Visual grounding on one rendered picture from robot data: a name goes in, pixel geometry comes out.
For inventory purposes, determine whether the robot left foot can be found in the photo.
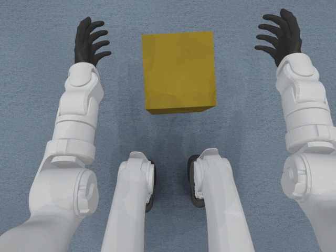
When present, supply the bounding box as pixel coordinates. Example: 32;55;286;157
145;160;156;213

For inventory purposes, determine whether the carton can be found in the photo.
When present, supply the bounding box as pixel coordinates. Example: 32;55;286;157
141;31;216;114

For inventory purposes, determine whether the robot left forearm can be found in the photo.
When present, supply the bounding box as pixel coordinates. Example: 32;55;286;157
29;62;104;213

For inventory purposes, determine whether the robot right forearm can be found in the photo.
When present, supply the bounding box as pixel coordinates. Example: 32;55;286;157
276;53;336;155

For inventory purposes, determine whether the robot right thigh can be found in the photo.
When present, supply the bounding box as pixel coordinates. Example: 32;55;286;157
194;155;255;252

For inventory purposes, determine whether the robot left hand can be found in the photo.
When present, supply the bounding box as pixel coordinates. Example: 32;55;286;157
74;17;111;68

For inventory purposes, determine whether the right robot upper arm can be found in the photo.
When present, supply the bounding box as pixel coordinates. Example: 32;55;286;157
281;152;336;252

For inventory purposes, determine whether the left robot upper arm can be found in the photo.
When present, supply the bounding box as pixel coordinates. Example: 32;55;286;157
0;168;99;252

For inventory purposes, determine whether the robot right hand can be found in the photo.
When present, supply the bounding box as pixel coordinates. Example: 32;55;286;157
255;8;302;67

